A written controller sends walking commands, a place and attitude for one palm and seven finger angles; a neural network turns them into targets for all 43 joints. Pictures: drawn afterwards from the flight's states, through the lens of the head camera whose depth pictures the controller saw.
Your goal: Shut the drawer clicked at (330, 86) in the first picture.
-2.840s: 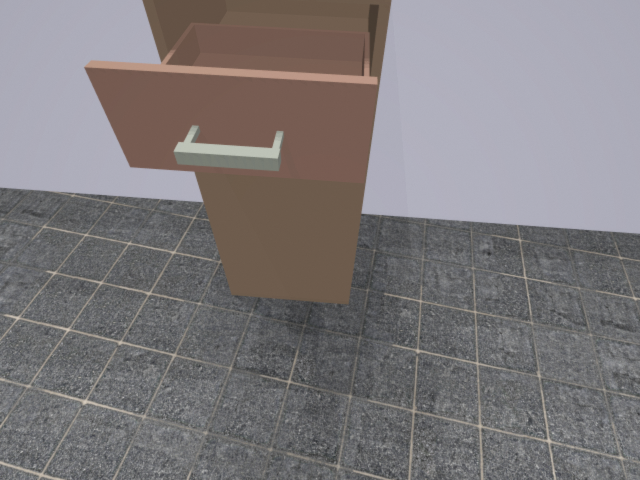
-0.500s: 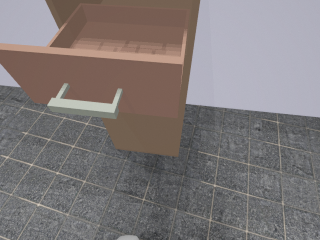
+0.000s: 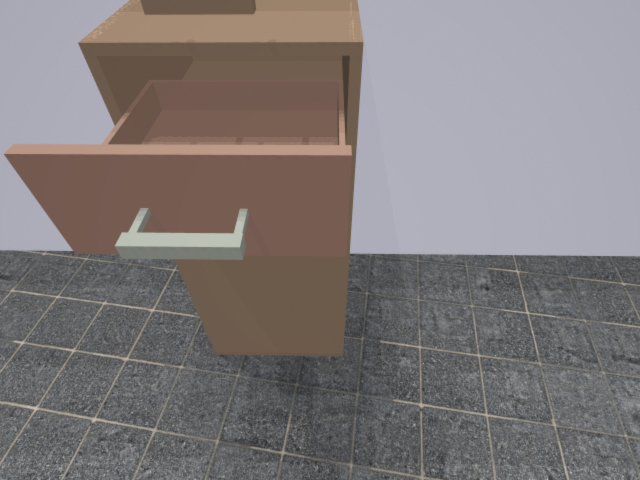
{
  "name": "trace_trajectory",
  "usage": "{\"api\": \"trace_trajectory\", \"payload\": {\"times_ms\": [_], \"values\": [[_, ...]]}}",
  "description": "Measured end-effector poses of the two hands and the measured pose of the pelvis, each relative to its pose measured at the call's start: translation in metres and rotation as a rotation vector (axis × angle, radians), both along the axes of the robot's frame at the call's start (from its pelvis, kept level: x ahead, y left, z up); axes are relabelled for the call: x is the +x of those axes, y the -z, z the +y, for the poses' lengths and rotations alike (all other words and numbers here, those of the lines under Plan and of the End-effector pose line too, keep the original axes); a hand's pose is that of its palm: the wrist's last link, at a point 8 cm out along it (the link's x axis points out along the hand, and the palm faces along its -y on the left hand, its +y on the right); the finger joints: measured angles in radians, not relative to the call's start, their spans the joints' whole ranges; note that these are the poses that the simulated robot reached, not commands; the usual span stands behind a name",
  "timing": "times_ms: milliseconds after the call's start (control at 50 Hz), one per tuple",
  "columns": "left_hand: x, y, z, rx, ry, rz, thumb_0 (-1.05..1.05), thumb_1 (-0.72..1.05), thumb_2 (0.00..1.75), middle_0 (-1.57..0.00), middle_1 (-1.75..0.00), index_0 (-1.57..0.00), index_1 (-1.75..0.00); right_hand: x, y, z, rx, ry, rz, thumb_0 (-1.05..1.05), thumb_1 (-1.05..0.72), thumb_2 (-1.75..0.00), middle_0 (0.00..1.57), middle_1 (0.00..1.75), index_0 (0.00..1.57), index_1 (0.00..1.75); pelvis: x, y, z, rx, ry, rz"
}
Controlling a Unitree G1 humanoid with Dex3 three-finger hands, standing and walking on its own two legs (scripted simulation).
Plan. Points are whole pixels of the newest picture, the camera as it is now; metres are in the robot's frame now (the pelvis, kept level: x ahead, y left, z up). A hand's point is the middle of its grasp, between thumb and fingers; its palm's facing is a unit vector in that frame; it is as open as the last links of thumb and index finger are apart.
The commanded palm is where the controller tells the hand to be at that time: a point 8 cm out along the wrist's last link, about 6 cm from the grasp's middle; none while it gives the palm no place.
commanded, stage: come to a stop and stand still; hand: left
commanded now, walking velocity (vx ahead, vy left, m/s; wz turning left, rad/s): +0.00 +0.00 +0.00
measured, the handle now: (187, 231) +0.36 +0.18 +0.15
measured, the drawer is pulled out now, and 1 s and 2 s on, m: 0.26 0.26 0.26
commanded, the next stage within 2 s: look again from close up in 0.20 s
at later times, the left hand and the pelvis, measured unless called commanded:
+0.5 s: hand out of the picture +0.01 +0.19 -0.17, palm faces -0.02 -0.98 -0.19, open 7.4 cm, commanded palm none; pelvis +0.01 +0.01 +0.01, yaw +0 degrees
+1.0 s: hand out of the picture +0.11 +0.19 -0.11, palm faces +0.19 -0.96 -0.20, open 7.3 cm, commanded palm +0.11 +0.23 -0.04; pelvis +0.01 +0.00 +0.00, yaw +1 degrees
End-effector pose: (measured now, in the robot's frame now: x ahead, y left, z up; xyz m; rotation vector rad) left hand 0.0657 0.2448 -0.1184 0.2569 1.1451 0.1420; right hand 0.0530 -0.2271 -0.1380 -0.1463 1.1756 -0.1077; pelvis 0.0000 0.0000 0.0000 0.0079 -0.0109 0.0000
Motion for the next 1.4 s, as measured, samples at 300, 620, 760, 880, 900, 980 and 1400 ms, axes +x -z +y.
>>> {"api": "trace_trajectory", "payload": {"times_ms": [300, 620, 760, 880, 900, 980, 1400], "values": [[-0.028, 0.017, -0.005, -0.064, -0.02, 0.142, 0.0, 0.91, 0.9, -0.2, -0.3, -0.2, -0.3, -0.064, -0.006, 0.0, -0.05, 0.042, 0.211, 0.01, -0.91, -0.9, 0.2, 0.3, 0.2, 0.3, 0.005, -0.006, 0.008, -0.005, 0.003, 0.014], [-0.06, 0.023, -0.011, -0.086, -0.071, 0.231, 0.0, 0.91, 0.9, -0.2, -0.3, -0.2, -0.3, -0.011, -0.008, 0.007, -0.05, 0.008, 0.111, 0.0, -0.91, -0.9, 0.2, 0.3, 0.2, 0.3, 0.013, -0.007, 0.008, -0.007, 0.003, -0.001], [-0.059, 0.023, -0.013, -0.088, -0.075, 0.223, 0.0, 0.91, 0.9, -0.2, -0.3, -0.2, -0.3, -0.002, -0.01, 0.005, -0.053, 0.001, 0.091, 0.0, -0.91, -0.9, 0.2, 0.3, 0.2, 0.3, 0.013, -0.008, 0.008, -0.006, 0.001, -0.003], [-0.056, 0.022, -0.013, -0.085, -0.074, 0.214, 0.0, 0.91, 0.9, -0.2, -0.3, -0.2, -0.3, -0.008, -0.009, 0.003, -0.055, 0.006, 0.109, 0.0, -0.91, -0.9, 0.2, 0.3, 0.2, 0.3, 0.012, -0.008, 0.006, -0.005, 0.0, -0.003], [-0.055, 0.022, -0.013, -0.084, -0.073, 0.213, 0.0, 0.91, 0.9, -0.2, -0.3, -0.2, -0.3, -0.01, -0.009, 0.002, -0.055, 0.008, 0.114, 0.0, -0.91, -0.9, 0.2, 0.3, 0.2, 0.3, 0.012, -0.008, 0.006, -0.005, 0.0, -0.003], [-0.004, -0.018, -0.007, -0.067, -0.152, -0.132, 0.01, 0.91, 0.9, -0.2, -0.31, -0.21, -0.3, -0.003, -0.018, -0.001, -0.066, 0.014, -0.035, 0.01, -0.91, -0.9, 0.2, 0.3, 0.2, 0.3, 0.008, -0.005, 0.004, 0.003, -0.016, 0.009], [0.04, -0.142, -0.027, -0.105, 0.014, -1.106, 0.02, 0.9, 0.9, -0.53, -0.66, -0.54, -0.66, 0.148, -0.067, -0.042, -0.096, -0.162, -0.727, 0.01, -0.91, -0.9, 0.2, 0.3, 0.19, 0.3, -0.016, 0.045, -0.042, -0.023, -0.06, 0.129]]}}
